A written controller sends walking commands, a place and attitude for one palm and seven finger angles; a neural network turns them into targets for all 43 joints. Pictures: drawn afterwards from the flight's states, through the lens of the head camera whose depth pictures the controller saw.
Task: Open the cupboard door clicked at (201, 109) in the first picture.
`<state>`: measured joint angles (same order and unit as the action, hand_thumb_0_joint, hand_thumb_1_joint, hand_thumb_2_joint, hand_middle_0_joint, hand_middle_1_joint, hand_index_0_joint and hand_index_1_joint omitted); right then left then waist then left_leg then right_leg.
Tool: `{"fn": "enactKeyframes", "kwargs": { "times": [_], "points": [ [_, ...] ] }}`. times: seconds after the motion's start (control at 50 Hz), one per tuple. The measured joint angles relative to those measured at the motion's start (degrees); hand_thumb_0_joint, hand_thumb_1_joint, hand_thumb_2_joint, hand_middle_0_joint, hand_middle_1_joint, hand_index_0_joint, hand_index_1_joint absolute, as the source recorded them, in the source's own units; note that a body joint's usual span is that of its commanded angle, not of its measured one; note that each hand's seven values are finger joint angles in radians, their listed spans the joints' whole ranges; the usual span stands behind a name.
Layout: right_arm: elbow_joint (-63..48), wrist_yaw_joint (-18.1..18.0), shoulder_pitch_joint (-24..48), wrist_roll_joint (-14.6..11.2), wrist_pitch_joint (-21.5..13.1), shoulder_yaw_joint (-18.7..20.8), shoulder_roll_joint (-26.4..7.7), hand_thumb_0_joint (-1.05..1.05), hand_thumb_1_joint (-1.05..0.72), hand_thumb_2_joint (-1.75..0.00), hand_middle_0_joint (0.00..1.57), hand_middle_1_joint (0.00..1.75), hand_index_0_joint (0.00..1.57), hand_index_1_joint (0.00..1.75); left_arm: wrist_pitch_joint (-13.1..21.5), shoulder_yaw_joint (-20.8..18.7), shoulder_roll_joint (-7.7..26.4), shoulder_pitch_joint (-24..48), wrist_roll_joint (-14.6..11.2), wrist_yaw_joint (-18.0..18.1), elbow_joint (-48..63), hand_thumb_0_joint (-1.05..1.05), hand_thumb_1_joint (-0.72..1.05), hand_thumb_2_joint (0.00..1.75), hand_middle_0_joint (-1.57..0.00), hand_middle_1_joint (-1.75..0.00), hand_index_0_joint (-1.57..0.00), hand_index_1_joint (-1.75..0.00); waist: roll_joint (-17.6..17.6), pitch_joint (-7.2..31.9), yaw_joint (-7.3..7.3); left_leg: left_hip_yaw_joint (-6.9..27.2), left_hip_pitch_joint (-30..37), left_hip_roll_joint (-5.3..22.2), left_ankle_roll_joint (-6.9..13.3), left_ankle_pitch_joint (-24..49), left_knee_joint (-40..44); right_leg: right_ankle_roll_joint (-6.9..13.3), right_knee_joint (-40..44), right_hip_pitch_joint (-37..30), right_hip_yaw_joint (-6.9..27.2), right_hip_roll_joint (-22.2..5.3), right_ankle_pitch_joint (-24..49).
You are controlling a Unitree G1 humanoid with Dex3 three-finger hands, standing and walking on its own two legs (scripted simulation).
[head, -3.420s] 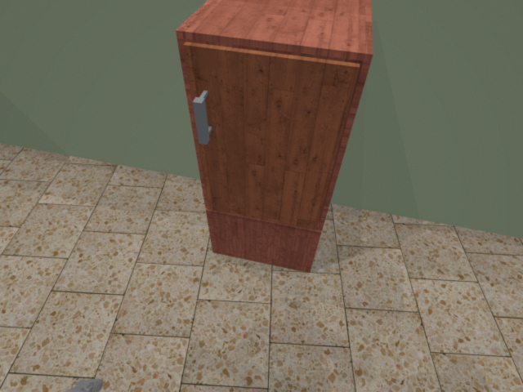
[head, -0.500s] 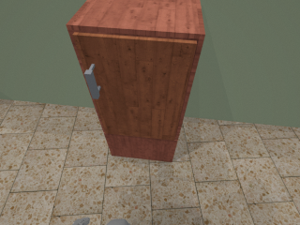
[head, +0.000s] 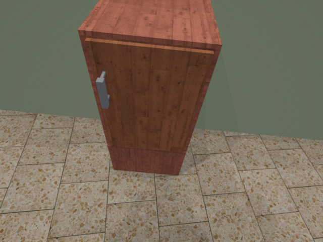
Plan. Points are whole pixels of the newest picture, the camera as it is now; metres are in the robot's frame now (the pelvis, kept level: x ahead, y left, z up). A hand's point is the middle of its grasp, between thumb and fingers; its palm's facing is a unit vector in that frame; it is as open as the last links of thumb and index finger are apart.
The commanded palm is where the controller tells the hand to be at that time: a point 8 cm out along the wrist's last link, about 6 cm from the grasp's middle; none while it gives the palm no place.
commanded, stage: come to a stop and stand still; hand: left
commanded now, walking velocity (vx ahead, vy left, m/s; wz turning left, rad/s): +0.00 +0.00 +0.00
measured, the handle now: (104, 90) +0.60 +0.23 -0.01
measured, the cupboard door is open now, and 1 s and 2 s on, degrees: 0 0 0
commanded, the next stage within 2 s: look again from close up in 1.00 s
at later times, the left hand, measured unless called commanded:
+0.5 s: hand out of the picture -0.01 +0.10 -0.18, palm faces +0.06 -0.98 -0.16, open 7.3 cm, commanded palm none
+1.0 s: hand out of the picture +0.02 +0.13 -0.18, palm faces +0.07 -0.98 -0.17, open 7.3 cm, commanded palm none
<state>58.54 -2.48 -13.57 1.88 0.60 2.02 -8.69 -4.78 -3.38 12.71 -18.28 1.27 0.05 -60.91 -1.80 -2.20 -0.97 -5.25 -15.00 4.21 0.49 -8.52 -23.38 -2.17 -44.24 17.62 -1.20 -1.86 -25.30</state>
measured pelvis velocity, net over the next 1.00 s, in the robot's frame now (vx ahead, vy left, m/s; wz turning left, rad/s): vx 0.03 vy -0.03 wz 0.02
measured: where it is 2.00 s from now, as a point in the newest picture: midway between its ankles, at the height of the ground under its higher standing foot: outside the picture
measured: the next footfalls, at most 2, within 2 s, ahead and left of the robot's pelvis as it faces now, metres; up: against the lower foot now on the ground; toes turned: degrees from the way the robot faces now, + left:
right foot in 0.10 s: +0.01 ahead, -0.15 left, +0.00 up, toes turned -2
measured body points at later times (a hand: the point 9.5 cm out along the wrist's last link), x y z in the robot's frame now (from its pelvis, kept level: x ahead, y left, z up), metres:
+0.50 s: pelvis +0.00 -0.05 -0.01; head +0.01 -0.06 +0.44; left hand -0.01 +0.16 -0.17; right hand -0.04 -0.26 -0.17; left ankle +0.04 +0.11 -0.75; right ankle -0.03 -0.15 -0.75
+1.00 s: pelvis +0.03 -0.03 +0.00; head +0.04 -0.03 +0.45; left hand +0.01 +0.18 -0.17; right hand +0.04 -0.26 -0.16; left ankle +0.04 +0.11 -0.75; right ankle -0.03 -0.15 -0.75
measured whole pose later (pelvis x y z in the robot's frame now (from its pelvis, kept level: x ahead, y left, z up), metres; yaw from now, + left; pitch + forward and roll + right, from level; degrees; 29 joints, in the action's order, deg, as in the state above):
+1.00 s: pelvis +0.03 -0.03 +0.00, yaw +1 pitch -2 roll +0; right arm 65.1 -2.7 -14.0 0.9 0.1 0.7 -8.5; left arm -0.2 -0.8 7.9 -16.5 0.5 2.0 -64.5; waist -0.8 -2.2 0.3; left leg -2.0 -11.4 3.7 -2.4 -11.8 -24.9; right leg -0.4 -23.1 3.9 -3.1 -1.3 -17.6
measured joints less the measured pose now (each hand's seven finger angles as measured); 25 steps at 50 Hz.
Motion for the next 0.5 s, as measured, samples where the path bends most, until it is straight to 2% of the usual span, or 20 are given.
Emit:
{"fn": "enactKeyframes", "kwargs": {
  "times": [0.04, 0.1, 0.18, 0.24, 0.3, 0.5],
  "points": [
    [1.2, 0.2, -0.9, -0.1, 0.2, 0.3, -0.5, 0.0, -0.91, -0.9, 0.2, 0.3, 0.2, 0.3, 0.7, 0.5, -0.8, 0.7, -0.2, 0.1, -0.2, 0.01, 0.91, 0.9, -0.2, -0.3, -0.2, -0.3, 0.6, -0.1, -0.51, 0.4, -0.7, 0.1, -0.6, 0.1, -0.7, 0.5, 6.7, -2.8, -0.4, -0.1, 1.7],
    [3.2, 0.5, -2.6, -0.6, 0.7, 0.7, -1.1, 0.01, -0.91, -0.9, 0.2, 0.3, 0.2, 0.3, 2.4, 1.1, -1.8, 1.7, -0.4, 0.5, -0.3, 0.0, 0.91, 0.9, -0.2, -0.3, -0.2, -0.3, 0.7, 0.1, -0.37, 0.4, -2.3, -0.2, -1.8, -0.9, -3.7, 1.3, 17.6, -7.2, -0.7, -0.4, 8.5],
    [6.0, 0.8, -4.3, -0.6, 1.9, 0.3, -1.7, 0.01, -0.91, -0.9, 0.2, 0.3, 0.2, 0.3, 3.8, 2.4, -4.6, 2.6, -0.5, 1.2, -1.6, 0.0, 0.91, 0.9, -0.2, -0.3, -0.2, -0.3, 3.1, 1.1, -0.53, 2.5, -1.6, 0.5, -1.8, -5.8, -4.9, 2.3, 18.3, -8.6, -1.7, 1.1, 9.3],
    [7.1, 0.8, -5.2, -0.6, 1.2, -0.3, -1.1, 0.01, -0.91, -0.9, 0.2, 0.3, 0.2, 0.3, 4.1, 2.8, -4.9, 2.5, -0.7, 1.8, -2.8, 0.01, 0.94, 0.9, -0.2, -0.3, -0.2, -0.3, 3.7, 1.4, -0.86, 3.8, 0.1, 1.2, -2.5, -0.3, -2.7, 3.0, 18.4, -9.5, -2.0, 2.3, 9.3],
    [8.1, 0.7, -5.7, -0.6, 1.0, -0.7, 0.1, 0.01, -0.91, -0.9, 0.2, 0.3, 0.2, 0.3, 4.0, 2.8, -4.9, 2.5, -1.0, 1.8, -3.6, 0.02, 0.94, 0.9, -0.2, -0.3, -0.21, -0.3, 3.3, 1.4, -1.07, 4.2, 1.0, 1.6, -4.3, -0.7, -2.6, 3.5, 18.4, -10.3, -2.3, 2.8, 8.8],
    [8.6, 0.4, -5.8, -0.7, 0.5, -1.3, 2.6, 0.01, -0.91, -0.9, 0.2, 0.3, 0.2, 0.3, 4.1, 2.7, -6.3, 1.3, -1.2, 1.7, -3.8, 0.01, 0.93, 0.9, -0.2, -0.3, -0.2, -0.3, 2.8, 0.3, -0.12, 4.4, 1.3, 1.8, -4.6, -1.3, -2.1, 3.9, 19.2, -11.0, -2.6, 3.0, 8.6]
  ]
}}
